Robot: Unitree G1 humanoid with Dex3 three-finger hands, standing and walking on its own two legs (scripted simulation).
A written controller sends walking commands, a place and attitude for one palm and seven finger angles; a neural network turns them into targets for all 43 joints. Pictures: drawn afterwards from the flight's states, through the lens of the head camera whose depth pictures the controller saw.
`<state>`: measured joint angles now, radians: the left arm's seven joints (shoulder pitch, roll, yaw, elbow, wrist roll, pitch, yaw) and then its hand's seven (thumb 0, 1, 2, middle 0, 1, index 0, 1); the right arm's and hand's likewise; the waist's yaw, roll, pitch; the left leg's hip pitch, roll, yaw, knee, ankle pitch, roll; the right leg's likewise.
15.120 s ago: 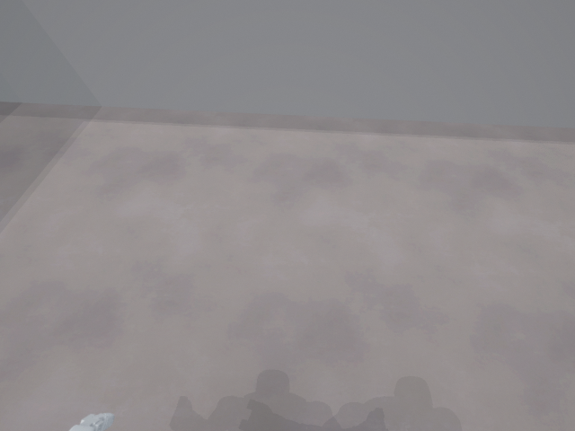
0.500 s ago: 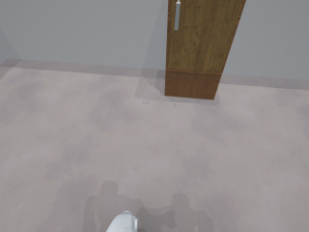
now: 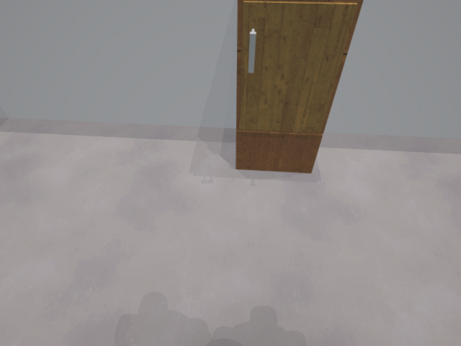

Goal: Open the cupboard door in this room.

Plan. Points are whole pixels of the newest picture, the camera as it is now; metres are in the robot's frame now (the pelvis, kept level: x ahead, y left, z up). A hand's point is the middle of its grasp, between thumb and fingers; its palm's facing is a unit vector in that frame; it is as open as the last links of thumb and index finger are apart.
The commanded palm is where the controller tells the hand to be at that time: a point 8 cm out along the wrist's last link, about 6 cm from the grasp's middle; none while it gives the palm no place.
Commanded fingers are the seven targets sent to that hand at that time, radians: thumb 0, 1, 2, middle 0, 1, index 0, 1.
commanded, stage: stand and wait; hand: left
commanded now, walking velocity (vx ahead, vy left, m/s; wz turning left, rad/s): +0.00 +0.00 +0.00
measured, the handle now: (252, 50) +1.19 +0.00 -0.01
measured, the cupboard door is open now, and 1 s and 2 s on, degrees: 0 0 0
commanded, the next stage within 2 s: look at it before walking up in 0.62 s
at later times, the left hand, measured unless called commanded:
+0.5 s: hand out of the picture +0.01 +0.13 -0.17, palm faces +0.06 -0.98 -0.18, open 7.3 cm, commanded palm none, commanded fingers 0.00 0.90 0.90 -0.20 -0.30 -0.20 -0.30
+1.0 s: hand out of the picture +0.00 +0.13 -0.17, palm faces +0.06 -0.98 -0.18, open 7.3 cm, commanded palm none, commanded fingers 0.00 0.90 0.90 -0.20 -0.30 -0.20 -0.30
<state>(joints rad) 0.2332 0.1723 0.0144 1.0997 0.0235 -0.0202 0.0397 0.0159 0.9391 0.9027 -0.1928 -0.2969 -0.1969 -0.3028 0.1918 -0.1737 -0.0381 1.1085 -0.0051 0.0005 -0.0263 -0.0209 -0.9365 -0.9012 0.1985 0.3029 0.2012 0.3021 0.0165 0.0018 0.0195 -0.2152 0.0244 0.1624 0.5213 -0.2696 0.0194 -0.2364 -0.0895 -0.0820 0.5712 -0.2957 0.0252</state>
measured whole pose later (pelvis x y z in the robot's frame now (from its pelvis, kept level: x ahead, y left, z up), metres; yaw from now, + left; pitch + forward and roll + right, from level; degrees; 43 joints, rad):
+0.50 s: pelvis +0.04 -0.03 +0.01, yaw +1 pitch -1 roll +1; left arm 0.31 0.11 -0.01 1.15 0.00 -0.02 0.04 0.01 0.92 0.90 -0.20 -0.30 -0.20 -0.30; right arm 0.30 -0.11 -0.01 1.19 0.00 0.00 -0.03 0.00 -0.91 -0.90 0.20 0.30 0.20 0.30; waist 0.00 0.01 0.03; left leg -0.12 0.07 0.13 0.39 -0.24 -0.04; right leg -0.12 -0.02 -0.12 0.42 -0.28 -0.02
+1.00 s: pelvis +0.02 -0.03 +0.01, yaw +1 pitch -2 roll +0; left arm 0.31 0.13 0.00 1.15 0.01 -0.02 0.04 0.01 0.91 0.90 -0.20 -0.30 -0.20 -0.30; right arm 0.28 -0.13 -0.01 1.16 0.00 0.00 -0.03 0.01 -0.91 -0.90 0.20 0.30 0.20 0.30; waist 0.01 0.00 0.04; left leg -0.13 0.08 0.13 0.40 -0.23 -0.03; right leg -0.13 -0.02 -0.12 0.41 -0.25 -0.02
